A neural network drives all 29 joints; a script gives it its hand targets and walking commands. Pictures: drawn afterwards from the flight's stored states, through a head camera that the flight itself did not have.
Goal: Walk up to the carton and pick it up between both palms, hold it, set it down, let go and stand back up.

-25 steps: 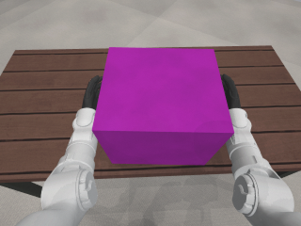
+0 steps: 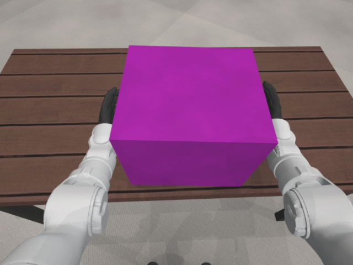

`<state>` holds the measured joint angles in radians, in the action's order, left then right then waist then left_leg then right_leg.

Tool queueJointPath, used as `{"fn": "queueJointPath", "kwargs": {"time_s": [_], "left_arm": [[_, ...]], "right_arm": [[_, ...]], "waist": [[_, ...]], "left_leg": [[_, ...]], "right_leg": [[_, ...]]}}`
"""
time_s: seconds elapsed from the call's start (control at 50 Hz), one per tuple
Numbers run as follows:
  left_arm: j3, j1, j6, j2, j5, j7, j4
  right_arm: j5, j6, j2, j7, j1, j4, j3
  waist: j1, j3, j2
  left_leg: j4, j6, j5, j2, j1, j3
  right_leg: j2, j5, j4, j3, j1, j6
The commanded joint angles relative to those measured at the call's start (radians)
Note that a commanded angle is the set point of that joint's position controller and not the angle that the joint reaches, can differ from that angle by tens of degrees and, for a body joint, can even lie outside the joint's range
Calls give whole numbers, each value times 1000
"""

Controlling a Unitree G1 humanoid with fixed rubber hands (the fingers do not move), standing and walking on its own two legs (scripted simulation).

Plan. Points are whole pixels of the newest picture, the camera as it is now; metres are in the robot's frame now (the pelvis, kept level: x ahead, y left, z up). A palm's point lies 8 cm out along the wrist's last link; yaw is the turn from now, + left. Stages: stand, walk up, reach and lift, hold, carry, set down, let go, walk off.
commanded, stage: set down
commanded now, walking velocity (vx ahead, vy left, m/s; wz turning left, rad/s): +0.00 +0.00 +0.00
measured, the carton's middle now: (188, 120) +0.43 -0.01 +0.03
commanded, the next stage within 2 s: none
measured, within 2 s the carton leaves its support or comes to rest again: neither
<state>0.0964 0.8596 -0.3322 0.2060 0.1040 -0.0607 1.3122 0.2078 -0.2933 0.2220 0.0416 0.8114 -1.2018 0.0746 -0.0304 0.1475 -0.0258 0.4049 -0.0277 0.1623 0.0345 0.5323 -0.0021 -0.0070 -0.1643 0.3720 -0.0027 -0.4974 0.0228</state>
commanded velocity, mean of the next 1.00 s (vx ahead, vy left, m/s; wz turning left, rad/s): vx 0.00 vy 0.00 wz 0.00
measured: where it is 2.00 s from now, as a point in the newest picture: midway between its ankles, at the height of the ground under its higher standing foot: outside the picture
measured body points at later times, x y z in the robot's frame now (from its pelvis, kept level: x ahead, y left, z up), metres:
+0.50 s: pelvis -0.03 -0.01 -0.01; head +0.00 +0.00 +0.44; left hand +0.40 +0.18 +0.05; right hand +0.39 -0.23 +0.08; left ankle +0.00 +0.13 -0.74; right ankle -0.01 -0.13 -0.74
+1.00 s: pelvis -0.05 -0.01 -0.01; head -0.06 +0.01 +0.44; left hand +0.32 +0.21 +0.04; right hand +0.30 -0.23 +0.05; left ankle +0.00 +0.13 -0.74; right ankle -0.01 -0.13 -0.74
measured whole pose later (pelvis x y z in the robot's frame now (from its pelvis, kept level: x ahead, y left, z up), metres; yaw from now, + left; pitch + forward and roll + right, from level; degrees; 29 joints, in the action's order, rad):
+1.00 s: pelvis -0.05 -0.01 -0.01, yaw +0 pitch +6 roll -1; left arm 0.00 0.51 -0.27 0.25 0.21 -0.01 1.06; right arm 0.39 -0.22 0.29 0.03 0.46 -0.96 -0.12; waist -0.03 0.17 -0.03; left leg 0.49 -0.03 0.16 0.04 0.45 0.00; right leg 0.00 -0.16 0.47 0.00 -0.42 0.01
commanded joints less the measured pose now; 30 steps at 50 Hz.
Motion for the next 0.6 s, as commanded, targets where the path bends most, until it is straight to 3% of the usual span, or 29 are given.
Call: {"fn": "queueJointPath", "kwargs": {"time_s": [0.0,0.02,0.04,0.06,0.1,0.12,0.14,0.16,0.18,0.2,0.22,0.24,0.26,0.28,0.3,0.32,0.34,0.36,0.38,0.4,0.42,0.44,0.46,0.48,0.52,0.54,0.56,0.58], "left_arm": [[-166,409,-70,152,179,-16,-126],[-140,446,-75,191,179,-15,-97],[-133,316,-56,170,151,-9,-120],[-101,397,-54,228,144,1,-68],[-99,453,-43,232,152,5,8],[-116,398,-34,225,163,7,-10],[-117,379,-28,220,165,9,-11],[-114,394,-31,241,172,12,28],[-143,406,-34,229,198,15,-14],[-132,410,-34,242,181,16,10],[-139,380,-39,258,187,18,-22],[-160,492,-48,257,210,15,4],[-148,384,-43,260,200,19,-24],[-145,390,-47,262,203,22,-51],[-155,395,-44,265,215,21,-4],[-145,389,-36,276,202,28,3],[-146,411,-34,279,217,33,36],[-143,399,-35,288,213,35,44],[-158,380,-37,281,225,37,66],[-146,362,-26,285,223,42,29],[-156,371,-31,271,209,47,33],[-149,356,-41,287,216,41,-17],[-126,319,-33,288,195,50,-41],[-117,304,-40,283,194,48,-3],[-102,222,-34,279,168,58,-100],[-112,122,-30,248,159,62,-144],[-91,246,-39,278,148,58,-117],[-104,187,-34,262,157,58,-97]], "right_arm": [[140,-51,260,-7,406,54,-149],[157,-50,268,-9,443,58,-174],[164,-60,276,-11,331,48,-184],[172,-51,283,-1,388,19,-178],[198,-21,275,-6,452,-32,-207],[210,-18,274,-11,393,-26,-224],[216,-9,269,-8,383,-23,-223],[213,0,269,-9,405,-32,-227],[233,5,270,-12,407,1,-228],[223,7,282,-11,411,-46,-214],[236,-3,273,-3,372,20,-221],[223,16,290,-14,470,-3,-190],[237,11,258,-16,352,-14,-234],[235,15,253,-15,369,26,-238],[254,25,246,-12,412,54,-260],[249,27,254,-12,381,31,-250],[242,31,257,-10,423,34,-236],[231,33,249,-10,404,62,-234],[232,34,255,-9,387,25,-229],[232,33,261,-8,361,48,-231],[242,40,230,-10,364,45,-255],[244,31,247,-5,360,100,-247],[232,23,230,0,286,78,-251],[233,22,240,1,326,86,-243],[227,2,233,9,203,101,-246],[234,-19,243,11,142,132,-256],[231,-8,249,6,254,114,-244],[234,-6,248,6,201,124,-252]], "waist": [[23,857,112],[42,824,83],[41,794,90],[41,769,94],[70,679,87],[64,658,52],[58,592,53],[67,582,31],[64,584,29],[60,559,57],[44,579,38],[35,579,71],[61,553,56],[51,574,38],[67,552,-8],[65,509,12],[51,519,-4],[62,520,-18],[54,472,5],[52,486,-17],[59,483,10],[61,523,-7],[59,497,-19],[75,498,-18],[48,523,-9],[46,557,3],[64,566,37],[60,528,-1]], "left_leg": [[200,-83,-636,-10,-455,60],[200,-76,-626,-17,-408,68],[198,-80,-669,-14,-422,59],[200,-73,-608,-20,-388,70],[169,-61,-476,-20,-324,82],[151,-47,-427,-18,-316,79],[142,-47,-392,-23,-285,83],[142,-30,-318,-24,-237,87],[134,-29,-301,-23,-258,91],[138,-37,-283,-27,-239,82],[140,-24,-273,-30,-240,77],[129,-28,-176,-27,-229,75],[135,-18,-198,-28,-225,77],[143,-13,-196,-37,-226,79],[145,0,-159,-36,-190,76],[143,-1,-167,-36,-189,80],[130,3,-131,-41,-174,84],[133,8,-119,-45,-150,81],[135,6,-78,-39,-139,76],[138,7,-121,-38,-168,74],[130,6,-106,-47,-167,76],[138,5,-142,-46,-173,81],[143,8,-149,-54,-177,71],[136,5,-135,-50,-174,77],[133,7,-220,-46,-237,67],[129,-5,-310,-46,-268,46],[124,-16,-254,-55,-246,63],[131,-4,-250,-47,-270,63]], "right_leg": [[71,461,81,76,18,-32],[71,452,95,74,32,-18],[78,517,100,69,92,-27],[71,457,96,60,67,-16],[60,356,89,56,64,-20],[66,341,85,58,80,-18],[59,327,87,55,111,-17],[56,273,96,51,81,-16],[62,242,90,55,62,-18],[57,215,92,56,69,-21],[55,240,98,50,90,-15],[52,102,86,65,-6,-18],[48,137,91,51,21,-19],[43,147,87,43,71,-14],[38,114,97,33,71,-12],[38,116,98,37,65,-6],[37,86,90,33,77,-5],[35,81,99,27,94,-6],[33,25,99,31,53,-12],[37,73,95,33,76,-9],[33,39,88,31,89,-10],[40,89,99,35,110,-7],[35,115,100,29,154,-2],[36,87,101,32,117,-6],[43,219,97,32,186,3],[48,320,106,45,238,-9],[42,223,90,49,198,-3],[46,224,88,43,187,2]]}}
